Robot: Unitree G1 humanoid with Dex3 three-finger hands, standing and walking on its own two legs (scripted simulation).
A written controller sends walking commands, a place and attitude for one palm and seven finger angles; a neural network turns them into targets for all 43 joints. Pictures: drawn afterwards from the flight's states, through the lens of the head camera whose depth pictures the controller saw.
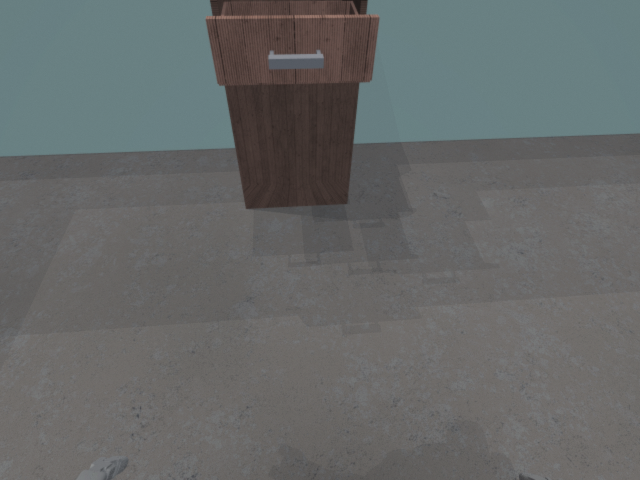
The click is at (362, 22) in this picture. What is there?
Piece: drawer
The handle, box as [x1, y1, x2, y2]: [268, 50, 323, 68]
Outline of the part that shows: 323,56 319,50 316,50 315,54 274,55 273,51 270,51 270,54 268,55 269,68 323,67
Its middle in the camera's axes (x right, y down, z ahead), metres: -0.07 -0.45 +0.97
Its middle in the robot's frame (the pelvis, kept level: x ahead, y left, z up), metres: +1.04 +0.12 +0.05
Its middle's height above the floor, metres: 0.82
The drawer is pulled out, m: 0.28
